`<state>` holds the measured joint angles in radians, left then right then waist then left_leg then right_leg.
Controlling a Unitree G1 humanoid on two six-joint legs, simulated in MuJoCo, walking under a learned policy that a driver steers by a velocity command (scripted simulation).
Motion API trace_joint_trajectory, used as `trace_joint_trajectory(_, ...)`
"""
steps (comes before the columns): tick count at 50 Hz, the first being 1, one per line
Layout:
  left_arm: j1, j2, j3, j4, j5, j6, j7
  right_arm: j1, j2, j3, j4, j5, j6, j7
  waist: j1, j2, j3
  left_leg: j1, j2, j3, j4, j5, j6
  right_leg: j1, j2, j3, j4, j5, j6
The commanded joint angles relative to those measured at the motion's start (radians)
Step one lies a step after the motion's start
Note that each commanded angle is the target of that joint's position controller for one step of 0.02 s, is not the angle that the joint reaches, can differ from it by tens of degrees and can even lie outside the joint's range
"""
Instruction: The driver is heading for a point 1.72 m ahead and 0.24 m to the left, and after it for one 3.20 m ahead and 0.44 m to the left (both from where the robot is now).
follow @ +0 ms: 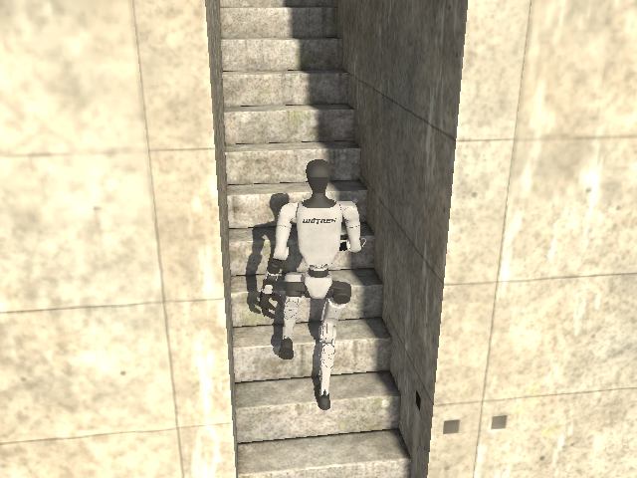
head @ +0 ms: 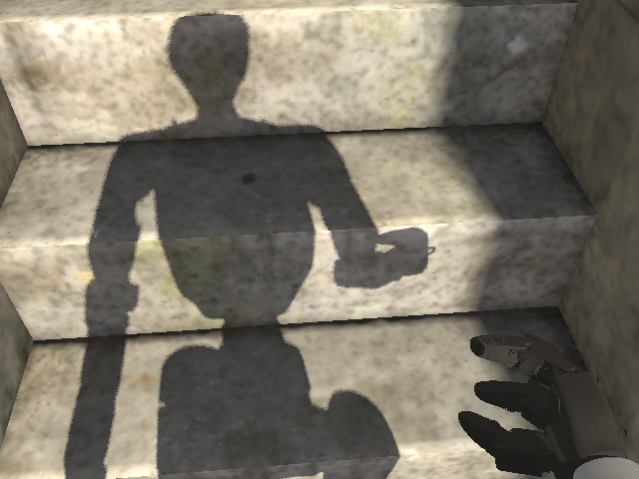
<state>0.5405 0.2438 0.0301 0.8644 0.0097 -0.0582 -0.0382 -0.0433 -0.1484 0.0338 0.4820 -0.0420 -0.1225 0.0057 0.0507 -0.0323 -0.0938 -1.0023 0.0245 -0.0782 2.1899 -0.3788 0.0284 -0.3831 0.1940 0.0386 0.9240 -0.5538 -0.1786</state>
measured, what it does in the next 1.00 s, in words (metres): climbs, turning left: left foot 0.21 m higher, then right foot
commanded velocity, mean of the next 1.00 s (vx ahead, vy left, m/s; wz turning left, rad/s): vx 0.22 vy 0.00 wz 0.30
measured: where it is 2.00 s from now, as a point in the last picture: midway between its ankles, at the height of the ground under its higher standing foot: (283, 432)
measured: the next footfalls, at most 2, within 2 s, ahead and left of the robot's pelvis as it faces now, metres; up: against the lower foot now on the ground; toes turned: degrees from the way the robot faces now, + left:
left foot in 0.18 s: +0.26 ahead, +0.09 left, +0.21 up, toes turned -13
right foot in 0.54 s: +0.30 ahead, -0.24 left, +0.21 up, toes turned -6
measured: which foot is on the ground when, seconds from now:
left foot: up 0.00-0.16, down 0.18-0.52, up 0.54-0.94, down 0.96-1.00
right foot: down 0.00-0.18, up 0.20-0.52, down 0.54-0.96, up 0.98-1.00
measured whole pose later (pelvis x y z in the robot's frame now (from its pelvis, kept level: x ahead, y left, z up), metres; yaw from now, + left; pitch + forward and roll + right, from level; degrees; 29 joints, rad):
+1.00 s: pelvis +0.29 -0.01 +0.24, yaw +20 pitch +5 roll -1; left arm 0.15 0.33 0.07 0.66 0.01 0.02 0.08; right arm 0.06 -0.27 -0.06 0.51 0.00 0.04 0.02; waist -0.02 0.02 -0.02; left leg -0.42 0.02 -0.04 0.71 -0.39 0.00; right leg -0.38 -0.27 -0.14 0.99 -0.48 0.12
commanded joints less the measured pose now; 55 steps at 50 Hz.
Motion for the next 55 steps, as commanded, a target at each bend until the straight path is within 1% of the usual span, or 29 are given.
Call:
trace_joint_trajectory(1, -0.113, 0.051, 0.010, -0.097, -0.029, -0.083, 0.030, -0.138, 0.037, 0.053, -0.146, -0.014, 0.018, -0.015, -0.037, 0.120, 0.230, -0.182, -0.027, 0.120, 0.084, -0.106, -0.060, -0.179, -0.276, 0.492, -0.573, 0.649, -0.040)
trace_joint_trajectory(4, 0.108, 0.048, 0.014, 0.021, -0.029, -0.033, 0.039, -0.390, 0.174, 0.117, -0.301, -0.021, -0.005, -0.018, 0.010, 0.097, 0.147, -0.333, -0.059, 0.174, -0.126, -0.266, -0.038, 0.101, -0.264, 0.390, -0.592, 0.971, 0.035)
trace_joint_trajectory(5, 0.065, 0.049, 0.013, 0.008, -0.023, -0.011, 0.063, -0.385, 0.115, 0.105, -0.308, -0.017, -0.001, -0.014, -0.038, 0.108, 0.063, -0.068, -0.103, 0.268, -0.430, -0.190, -0.023, 0.015, -0.218, 0.305, -0.631, 1.270, 0.082)
trace_joint_trajectory(6, 0.026, 0.130, 0.026, -0.026, -0.041, -0.012, 0.101, -0.349, 0.031, 0.068, -0.346, -0.050, 0.011, -0.031, -0.106, 0.067, -0.121, 0.548, -0.145, 0.338, -0.829, -0.284, 0.006, -0.173, -0.220, 0.261, -0.720, 1.725, 0.136)
trace_joint_trajectory(7, -0.019, 0.188, 0.035, -0.034, -0.003, -0.003, 0.113, -0.107, -0.040, 0.010, -0.265, -0.047, 0.032, -0.042, -0.239, -0.031, -0.325, 0.976, -0.155, 0.232, -0.890, -0.187, 0.044, -0.259, -0.209, 0.282, -0.537, 2.092, 0.165)
trace_joint_trajectory(8, -0.293, 0.340, 0.072, -0.133, 0.014, -0.017, 0.092, 0.324, -0.194, -0.081, -0.121, -0.034, 0.057, -0.063, -0.486, -0.194, -0.406, 1.064, -0.148, 0.135, -1.072, -0.163, 0.030, -0.053, -0.256, 0.308, -0.332, 2.375, 0.113)
trace_joint_trajectory(9, -0.627, 0.310, 0.080, -0.245, -0.009, -0.029, 0.093, 0.591, -0.293, -0.123, 0.079, -0.027, 0.063, -0.055, -0.560, 0.026, -0.377, 1.124, 0.013, -0.173, -1.293, 0.041, 0.153, -0.094, -0.203, 0.283, 0.187, 1.724, 0.157)
trace_joint_trajectory(10, -0.602, 0.073, 0.005, -0.286, 0.029, -0.020, 0.072, 0.551, -0.267, -0.115, 0.220, -0.018, 0.106, -0.060, -0.339, 0.546, -0.396, 1.230, 0.091, -0.597, -1.430, 0.677, 0.308, -0.379, 0.024, 0.197, 0.617, 0.433, 0.174)
trace_joint_trajectory(11, -0.300, 0.021, -0.001, -0.179, 0.023, -0.047, 0.029, 0.445, -0.112, -0.084, 0.151, -0.029, 0.109, -0.077, -0.245, 0.360, -0.428, 1.104, 0.244, -0.900, -1.548, 0.715, 0.404, -0.489, 0.008, 0.417, 0.974, 0.309, 0.151)
trace_joint_trajectory(13, -0.251, -0.060, -0.035, -0.211, 0.040, 0.002, 0.009, 0.249, -0.004, -0.079, 0.196, 0.055, 0.091, -0.074, -0.120, 0.068, 0.015, 0.721, 0.195, -0.687, -1.606, 0.262, 0.373, -0.669, -0.064, 0.268, 1.194, 0.092, 0.157)
trace_joint_trajectory(14, -0.248, -0.064, -0.047, -0.229, 0.037, 0.009, 0.008, 0.192, 0.008, -0.076, 0.234, 0.046, 0.080, -0.075, -0.054, -0.047, 0.101, 0.583, 0.160, -0.574, -1.619, 0.181, 0.299, -0.659, -0.133, 0.250, 1.157, 0.048, 0.157)
trace_joint_trajectory(19, -0.425, -0.108, -0.115, -0.376, 0.029, -0.042, 0.036, 0.192, -0.036, -0.072, 0.317, 0.030, 0.087, -0.061, 0.020, -0.075, 0.172, 0.296, 0.016, -0.232, -1.719, 0.571, 0.182, -0.566, -0.284, 0.005, 0.763, 0.365, 0.213)
trace_joint_trajectory(21, -0.507, -0.092, -0.126, -0.398, 0.017, -0.002, 0.081, 0.235, -0.188, -0.115, 0.277, 0.025, 0.119, -0.079, -0.007, -0.090, 0.025, 0.172, -0.051, -0.073, -1.743, 0.660, 0.167, -0.081, -0.245, -0.173, 0.281, 0.532, 0.258)
trace_joint_trajectory(24, -0.461, -0.038, -0.089, -0.452, 0.012, 0.055, 0.114, 0.257, -0.255, -0.124, 0.258, 0.067, 0.124, -0.092, 0.078, 0.192, -0.141, 0.382, 0.003, -0.182, -1.655, 0.937, 0.167, 0.165, -0.217, -0.068, 0.003, 0.434, 0.244)
trace_joint_trajectory(25, -0.395, -0.001, -0.059, -0.419, 0.024, 0.060, 0.112, 0.230, -0.245, -0.124, 0.236, 0.069, 0.133, -0.090, 0.137, 0.132, -0.200, 0.520, -0.063, -0.111, -1.459, 1.044, 0.100, 0.209, -0.221, -0.070, -0.223, 0.428, 0.220)
trace_joint_trajectory(27, -0.341, 0.086, -0.011, -0.317, 0.047, 0.063, 0.126, 0.211, -0.136, -0.103, 0.189, 0.083, 0.119, -0.062, 0.117, 0.068, -0.074, 0.385, -0.105, -0.054, -1.091, 0.289, -0.015, 0.359, -0.375, 0.054, -0.605, 1.024, 0.172)
trace_joint_trajectory(28, -0.221, 0.133, 0.013, -0.244, 0.070, 0.071, 0.147, 0.290, -0.060, -0.092, 0.196, 0.018, 0.088, -0.047, 0.050, -0.069, -0.104, 0.073, -0.153, -0.004, -0.559, -0.214, -0.086, 0.592, -0.613, 0.188, -0.366, 1.823, 0.057)
trace_joint_trajectory(29, -0.169, 0.140, 0.024, -0.247, 0.075, 0.072, 0.138, 0.469, -0.072, -0.085, 0.208, -0.011, 0.071, -0.039, -0.019, -0.092, -0.246, -0.016, -0.157, -0.116, -0.171, -0.339, -0.122, 0.634, -0.815, 0.256, -0.328, 1.961, -0.070)
trace_joint_trajectory(31, -0.371, 0.117, 0.040, -0.278, 0.034, 0.055, 0.126, 0.440, -0.117, -0.085, 0.151, 0.057, 0.112, -0.059, -0.113, -0.061, -0.143, -0.180, -0.058, -0.137, -0.061, -0.229, -0.169, 0.599, -0.725, 0.194, -0.429, 1.259, -0.072)
trace_joint_trajectory(33, -0.452, 0.098, 0.035, -0.261, 0.001, 0.069, 0.153, 0.306, -0.132, -0.066, 0.085, 0.043, 0.160, -0.056, -0.151, -0.046, -0.038, -0.129, 0.020, -0.139, -0.099, -0.152, -0.195, 0.421, -0.656, 0.102, -0.518, 0.979, -0.032)
trace_joint_trajectory(40, -0.463, 0.166, 0.058, -0.245, 0.039, 0.090, 0.171, 0.152, -0.049, -0.019, -0.016, 0.073, 0.160, -0.026, -0.135, -0.183, -0.041, 0.232, 0.117, 0.072, -0.756, 0.158, -0.133, 0.218, -0.535, -0.238, -0.554, 0.870, 0.015)
trace_joint_trajectory(41, -0.460, 0.189, 0.070, -0.254, 0.003, 0.102, 0.174, 0.140, -0.044, -0.023, -0.026, 0.102, 0.170, -0.014, -0.139, -0.215, -0.047, 0.341, 0.126, 0.069, -0.913, 0.120, -0.110, 0.181, -0.526, -0.251, -0.583, 0.798, 0.026)
trace_joint_trajectory(46, -0.329, 0.282, 0.106, -0.231, -0.041, 0.116, 0.126, 0.134, -0.130, -0.098, -0.026, 0.082, 0.155, 0.025, -0.101, -0.117, -0.053, 0.531, -0.018, 0.195, -1.601, 0.078, -0.029, 0.508, -0.567, -0.253, -0.365, 1.100, 0.095)
trace_joint_trajectory(48, -0.315, 0.202, 0.077, -0.252, -0.023, 0.094, 0.123, 0.297, -0.214, -0.143, 0.029, 0.062, 0.152, 0.013, -0.132, 0.036, -0.042, 0.834, -0.010, 0.003, -1.830, 0.582, 0.056, 0.211, -0.477, -0.244, 0.047, 0.683, 0.178)
trace_joint_trajectory(49, -0.282, 0.086, 0.043, -0.305, 0.055, 0.052, 0.101, 0.293, -0.381, -0.178, 0.027, 0.018, 0.163, 0.003, -0.035, 0.414, -0.103, 1.153, 0.209, -0.308, -1.535, 1.579, 0.181, -0.331, -0.309, -0.248, 0.406, -0.052, 0.285)
trace_joint_trajectory(50, -0.393, 0.086, 0.036, -0.307, 0.031, 0.002, 0.091, 0.367, -0.404, -0.179, -0.006, -0.024, 0.172, -0.001, -0.167, 0.406, -0.264, 1.176, 0.366, -0.555, -1.618, 1.607, 0.371, -0.503, -0.190, -0.047, 0.865, -0.138, 0.341)
trace_joint_trajectory(51, -0.483, 0.052, 0.035, -0.318, 0.002, -0.014, 0.077, 0.325, -0.381, -0.167, -0.005, -0.035, 0.177, -0.010, -0.161, 0.291, -0.259, 1.160, 0.312, -0.520, -1.626, 1.347, 0.375, -0.580, -0.193, 0.054, 1.093, -0.052, 0.324)
trace_joint_trajectory(53, -0.537, 0.005, 0.001, -0.369, 0.021, -0.014, 0.095, 0.182, -0.316, -0.151, -0.007, 0.028, 0.186, -0.016, -0.076, 0.211, -0.080, 0.991, 0.193, -0.361, -1.615, 0.950, 0.257, -0.641, -0.206, 0.029, 1.026, 0.143, 0.290)
trace_joint_trajectory(55, -0.511, 0.006, -0.014, -0.364, 0.033, 0.010, 0.096, 0.064, -0.293, -0.126, -0.041, 0.031, 0.189, -0.037, -0.025, 0.197, -0.049, 0.819, 0.238, -0.347, -1.634, 0.973, 0.248, -0.579, -0.148, -0.007, 1.247, 0.209, 0.266)
Velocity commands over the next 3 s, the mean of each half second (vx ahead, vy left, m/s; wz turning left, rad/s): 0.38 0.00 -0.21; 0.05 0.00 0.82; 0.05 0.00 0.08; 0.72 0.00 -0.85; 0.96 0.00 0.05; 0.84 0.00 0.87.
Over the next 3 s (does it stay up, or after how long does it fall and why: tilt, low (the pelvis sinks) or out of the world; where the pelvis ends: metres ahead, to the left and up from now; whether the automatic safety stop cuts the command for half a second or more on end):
stays up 1.01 0.10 0.87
